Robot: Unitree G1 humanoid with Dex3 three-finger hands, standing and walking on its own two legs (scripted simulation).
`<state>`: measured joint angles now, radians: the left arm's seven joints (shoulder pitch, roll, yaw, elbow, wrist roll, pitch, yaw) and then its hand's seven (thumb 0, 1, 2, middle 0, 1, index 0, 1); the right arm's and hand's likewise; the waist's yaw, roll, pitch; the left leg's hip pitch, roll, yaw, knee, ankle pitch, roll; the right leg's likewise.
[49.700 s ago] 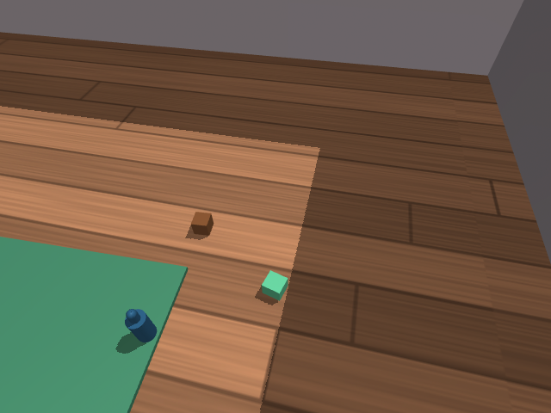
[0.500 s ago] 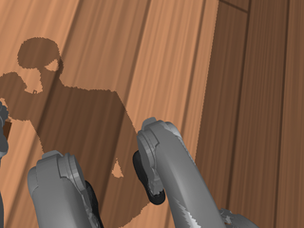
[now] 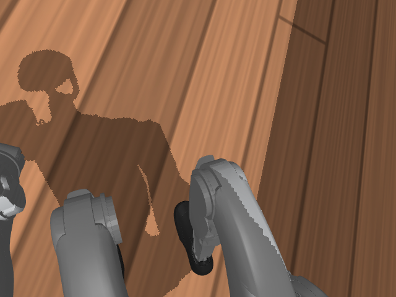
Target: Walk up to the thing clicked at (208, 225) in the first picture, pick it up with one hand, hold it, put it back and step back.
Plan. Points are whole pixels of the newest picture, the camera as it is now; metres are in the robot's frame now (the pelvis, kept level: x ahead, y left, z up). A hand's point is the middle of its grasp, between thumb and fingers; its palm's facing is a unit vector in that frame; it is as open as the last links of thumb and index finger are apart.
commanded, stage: rest palm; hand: left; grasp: from above
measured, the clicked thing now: out of the picture +0.43 +0.33 -0.29
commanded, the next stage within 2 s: close in 1.56 s
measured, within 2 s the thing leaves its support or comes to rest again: neither
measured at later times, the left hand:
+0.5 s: hand out of the picture +0.41 +0.31 -0.23, palm faces -0.17 -0.44 -0.88, open 14.2 cm
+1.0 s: hand out of the picture +0.42 +0.32 -0.26, palm faces -0.08 -0.44 -0.90, open 14.0 cm
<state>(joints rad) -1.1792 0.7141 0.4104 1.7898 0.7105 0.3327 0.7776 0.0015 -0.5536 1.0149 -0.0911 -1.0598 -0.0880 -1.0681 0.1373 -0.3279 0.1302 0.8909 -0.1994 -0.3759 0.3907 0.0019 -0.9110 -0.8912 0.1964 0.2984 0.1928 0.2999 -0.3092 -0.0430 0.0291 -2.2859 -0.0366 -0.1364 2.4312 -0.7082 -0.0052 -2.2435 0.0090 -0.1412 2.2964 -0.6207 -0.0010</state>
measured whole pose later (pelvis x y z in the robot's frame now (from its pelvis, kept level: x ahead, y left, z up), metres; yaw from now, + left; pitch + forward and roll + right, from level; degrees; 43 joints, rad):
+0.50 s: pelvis -0.01 +0.00 -0.01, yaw -1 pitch +30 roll -9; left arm -1.17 0.83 0.39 1.84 0.66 0.29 0.75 0.00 -0.55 1.00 -0.09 -1.04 -0.07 -1.05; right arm 0.14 -0.36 0.20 0.86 -0.21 -0.36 0.39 0.00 -0.91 -0.90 0.20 0.30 0.19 0.30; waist -0.35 -0.06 0.13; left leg -2.31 -0.02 -0.15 2.45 -0.68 -0.01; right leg -2.27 0.02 -0.15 2.30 -0.57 0.00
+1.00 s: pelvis -0.01 +0.00 -0.01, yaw -4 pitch +28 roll -13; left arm -1.19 0.96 0.45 1.85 0.57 0.30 0.84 0.00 -0.51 0.98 -0.11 -0.99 -0.10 -1.01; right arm 0.11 -0.40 0.29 0.77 -0.23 -0.38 0.49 0.00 -0.92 -0.90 0.19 0.30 0.19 0.30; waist -0.39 -0.10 0.22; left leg -2.29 -0.01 -0.20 2.51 -0.72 0.01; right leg -2.23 0.04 -0.20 2.31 -0.59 0.02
